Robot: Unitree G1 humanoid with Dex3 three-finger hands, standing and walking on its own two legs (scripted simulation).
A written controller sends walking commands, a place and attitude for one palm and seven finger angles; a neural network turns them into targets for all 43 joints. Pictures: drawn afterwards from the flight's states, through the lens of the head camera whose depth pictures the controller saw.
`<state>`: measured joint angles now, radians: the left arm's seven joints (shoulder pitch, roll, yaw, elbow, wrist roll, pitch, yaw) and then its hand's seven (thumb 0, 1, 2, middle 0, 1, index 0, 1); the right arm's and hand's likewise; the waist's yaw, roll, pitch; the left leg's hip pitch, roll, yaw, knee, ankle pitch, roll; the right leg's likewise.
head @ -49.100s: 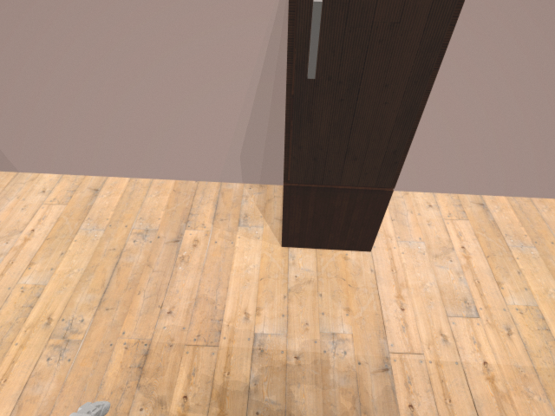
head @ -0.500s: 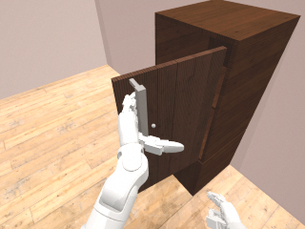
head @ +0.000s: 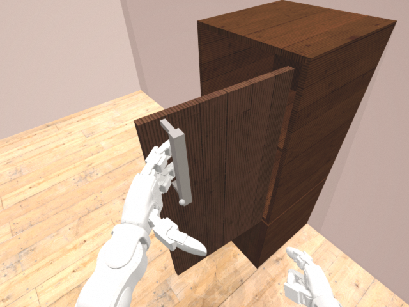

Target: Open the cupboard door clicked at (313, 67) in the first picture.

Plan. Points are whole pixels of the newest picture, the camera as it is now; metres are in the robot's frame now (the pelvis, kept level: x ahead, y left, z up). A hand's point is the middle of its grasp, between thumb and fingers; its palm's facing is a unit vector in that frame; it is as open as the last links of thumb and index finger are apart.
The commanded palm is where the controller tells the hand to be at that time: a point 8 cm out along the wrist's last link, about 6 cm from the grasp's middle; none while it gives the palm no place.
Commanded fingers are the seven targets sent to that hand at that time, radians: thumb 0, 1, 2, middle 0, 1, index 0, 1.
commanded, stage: slide the hand sideways off the handle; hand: left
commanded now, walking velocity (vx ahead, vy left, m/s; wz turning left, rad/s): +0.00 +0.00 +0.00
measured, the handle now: (176, 164) +0.32 +0.08 +0.16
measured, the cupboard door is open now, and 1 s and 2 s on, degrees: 85 85 85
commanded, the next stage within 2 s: draw the hand back to the body in 0.68 s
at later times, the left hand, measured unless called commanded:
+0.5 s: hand (136, 228) +0.19 +0.12 +0.15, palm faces -0.04 -1.00 -0.07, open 16.3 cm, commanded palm +0.16 +0.17 +0.16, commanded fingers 0.00 -0.50 0.30 -0.15 -0.30 -0.15 -0.30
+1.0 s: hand (112, 231) +0.19 +0.15 +0.15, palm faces -0.03 -1.00 -0.09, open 16.3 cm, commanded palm +0.15 +0.21 +0.17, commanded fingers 0.00 -0.50 0.30 -0.15 -0.30 -0.15 -0.30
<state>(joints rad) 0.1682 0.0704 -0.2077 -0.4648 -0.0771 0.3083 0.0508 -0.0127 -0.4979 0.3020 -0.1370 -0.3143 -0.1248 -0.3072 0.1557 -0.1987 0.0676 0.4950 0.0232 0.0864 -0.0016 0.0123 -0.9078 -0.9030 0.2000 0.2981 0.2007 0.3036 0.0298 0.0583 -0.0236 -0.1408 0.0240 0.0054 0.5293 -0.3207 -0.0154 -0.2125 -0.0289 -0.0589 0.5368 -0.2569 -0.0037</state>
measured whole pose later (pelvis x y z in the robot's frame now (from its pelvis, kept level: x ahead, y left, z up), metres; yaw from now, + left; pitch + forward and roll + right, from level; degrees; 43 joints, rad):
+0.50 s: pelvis +0.02 +0.00 +0.00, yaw +1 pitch -2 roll -1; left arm 0.52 0.18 0.00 -0.68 -0.19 0.19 -0.12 -0.01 -0.50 0.30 -0.16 -0.30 -0.15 -0.30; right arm 0.23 -0.23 0.06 0.49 0.04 -0.08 -0.04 0.01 -0.91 -0.90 0.20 0.30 0.20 0.30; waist 0.05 0.07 -0.05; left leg -0.17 0.03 -0.02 0.59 -0.38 -0.02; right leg -0.23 -0.02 -0.08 0.58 -0.31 0.00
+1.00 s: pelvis +0.00 +0.01 +0.00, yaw +1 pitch -3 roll -1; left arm 0.47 0.22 0.08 -0.63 -0.23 0.19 -0.16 -0.01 -0.50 0.30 -0.16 -0.30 -0.15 -0.30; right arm 0.24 -0.22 0.08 0.52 0.05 -0.17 -0.05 0.01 -0.91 -0.90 0.20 0.30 0.20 0.30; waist 0.04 0.06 -0.05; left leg -0.19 0.02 -0.01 0.60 -0.36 0.00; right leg -0.24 -0.04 -0.07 0.57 -0.28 0.01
